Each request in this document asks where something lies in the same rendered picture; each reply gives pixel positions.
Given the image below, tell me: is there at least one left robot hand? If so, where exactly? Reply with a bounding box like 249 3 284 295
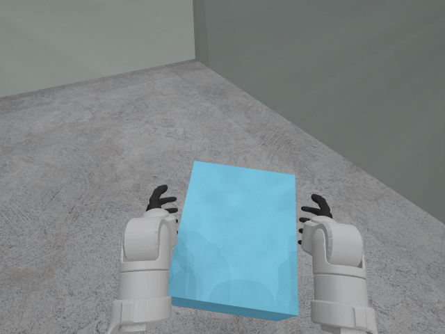
146 184 178 234

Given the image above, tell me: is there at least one right robot hand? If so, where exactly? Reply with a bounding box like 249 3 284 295
298 194 333 245

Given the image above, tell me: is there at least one right robot forearm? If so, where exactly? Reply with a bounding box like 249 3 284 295
301 216 378 334

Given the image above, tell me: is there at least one carton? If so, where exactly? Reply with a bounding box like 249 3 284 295
168 161 298 321

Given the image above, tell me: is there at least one left robot forearm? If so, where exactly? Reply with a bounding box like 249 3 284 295
107 208 178 334

